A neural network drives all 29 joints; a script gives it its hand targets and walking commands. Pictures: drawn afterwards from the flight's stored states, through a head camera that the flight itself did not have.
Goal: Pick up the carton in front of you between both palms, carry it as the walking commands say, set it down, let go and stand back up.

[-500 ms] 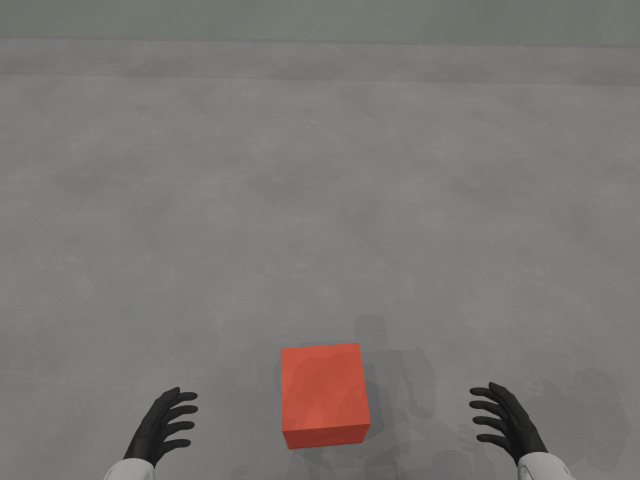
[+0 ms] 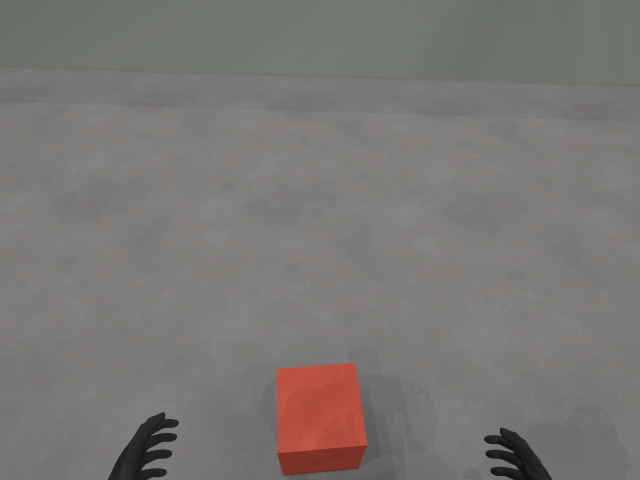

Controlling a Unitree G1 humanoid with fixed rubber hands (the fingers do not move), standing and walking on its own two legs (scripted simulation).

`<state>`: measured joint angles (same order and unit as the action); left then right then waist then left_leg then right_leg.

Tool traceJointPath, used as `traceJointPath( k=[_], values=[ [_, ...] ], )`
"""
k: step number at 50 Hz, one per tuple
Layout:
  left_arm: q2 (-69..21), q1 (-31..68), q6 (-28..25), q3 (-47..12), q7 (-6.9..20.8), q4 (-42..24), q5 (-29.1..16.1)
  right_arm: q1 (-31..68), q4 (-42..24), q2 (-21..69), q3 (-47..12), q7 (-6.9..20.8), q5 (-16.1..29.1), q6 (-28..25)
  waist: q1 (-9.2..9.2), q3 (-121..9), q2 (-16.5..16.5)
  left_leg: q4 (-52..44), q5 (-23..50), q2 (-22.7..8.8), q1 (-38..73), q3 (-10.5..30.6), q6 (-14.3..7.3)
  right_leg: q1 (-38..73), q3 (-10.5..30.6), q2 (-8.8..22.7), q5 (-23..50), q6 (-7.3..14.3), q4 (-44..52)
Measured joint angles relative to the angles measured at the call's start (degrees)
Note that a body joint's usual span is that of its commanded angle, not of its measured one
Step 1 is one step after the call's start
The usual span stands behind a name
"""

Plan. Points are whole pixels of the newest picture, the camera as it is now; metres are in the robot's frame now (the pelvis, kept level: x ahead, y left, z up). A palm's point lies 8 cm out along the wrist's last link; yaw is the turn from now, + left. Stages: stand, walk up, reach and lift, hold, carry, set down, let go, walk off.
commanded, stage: stand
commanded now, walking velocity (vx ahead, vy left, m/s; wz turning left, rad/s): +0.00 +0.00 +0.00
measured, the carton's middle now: (318, 420) +0.38 +0.01 -0.65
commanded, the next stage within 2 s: none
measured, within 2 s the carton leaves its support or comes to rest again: neither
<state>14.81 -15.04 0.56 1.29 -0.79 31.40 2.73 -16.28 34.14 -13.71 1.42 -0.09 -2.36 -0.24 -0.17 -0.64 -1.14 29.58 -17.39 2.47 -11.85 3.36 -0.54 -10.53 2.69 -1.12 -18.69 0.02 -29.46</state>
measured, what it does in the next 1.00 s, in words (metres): stands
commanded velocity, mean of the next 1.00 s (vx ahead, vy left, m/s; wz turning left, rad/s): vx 0.00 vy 0.00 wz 0.00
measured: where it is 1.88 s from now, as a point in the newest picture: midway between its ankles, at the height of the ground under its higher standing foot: outside the picture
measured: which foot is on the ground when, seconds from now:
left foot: down 0.00-1.00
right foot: down 0.00-1.00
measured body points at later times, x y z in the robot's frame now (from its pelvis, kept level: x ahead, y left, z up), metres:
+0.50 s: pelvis +0.04 +0.01 -0.01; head +0.04 +0.02 +0.44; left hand +0.10 +0.27 -0.14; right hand +0.12 -0.25 -0.13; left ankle -0.02 +0.11 -0.74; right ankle -0.03 -0.12 -0.74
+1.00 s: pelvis +0.03 +0.01 +0.00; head +0.03 +0.02 +0.45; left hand +0.00 +0.26 -0.16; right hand +0.03 -0.23 -0.15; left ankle -0.02 +0.11 -0.74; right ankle -0.03 -0.12 -0.74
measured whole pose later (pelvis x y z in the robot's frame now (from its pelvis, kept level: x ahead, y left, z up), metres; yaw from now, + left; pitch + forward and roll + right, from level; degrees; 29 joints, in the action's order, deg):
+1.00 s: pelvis +0.03 +0.01 +0.00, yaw +1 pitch +0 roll -1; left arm 12.3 -21.0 0.6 -1.2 -2.6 60.0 0.8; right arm -22.2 56.1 -11.3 -1.4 -2.4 -0.6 -0.2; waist 0.0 -0.5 -0.9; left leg 30.6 -20.1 3.5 -9.8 4.4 -2.3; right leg -6.8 1.6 -0.1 -20.7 -0.8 -27.9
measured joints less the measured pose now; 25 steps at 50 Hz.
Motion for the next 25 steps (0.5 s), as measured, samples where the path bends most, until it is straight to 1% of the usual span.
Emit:
traceJointPath(
  k=[3, 7, 16, 25],
  values=[
    [0.52, -1.33, -2.86, 0.00, 0.01, 4.20, -0.28, -1.39, 3.49, -0.65, 0.08, -0.06, 0.36, -2.26, -0.04, -1.70, -0.38, 0.73, -0.80, -0.05, -1.64, 0.01, -0.23, -1.47, -0.02, -0.09, -0.59, 0.00, -0.37],
    [0.77, -2.39, -4.11, -0.26, -0.16, 7.61, -0.72, -2.47, 6.00, -1.00, -0.26, -0.37, 0.87, -3.19, 0.05, -3.32, -0.60, 1.84, -2.10, 0.01, -2.69, 0.08, -0.41, -2.29, -0.12, -0.07, -1.71, -0.06, -1.04],
    [0.77, -3.68, -3.30, -1.02, -0.82, 11.93, -1.62, -3.24, 7.44, -0.55, -1.37, -1.17, 1.36, -2.36, 0.37, -4.76, -0.24, 4.25, -4.81, 0.43, -3.05, 0.22, -0.98, -2.28, -0.31, 0.21, -4.27, -0.25, -2.85],
    [0.55, -4.62, -1.97, -1.34, -1.32, 15.59, -1.98, -3.74, 9.48, -0.08, -1.99, -1.74, 1.68, -1.23, 0.50, -4.05, 0.11, 4.83, -5.67, 0.83, -2.19, 0.41, -1.45, -1.14, -0.54, 0.57, -5.10, -0.49, -3.08]
  ],
)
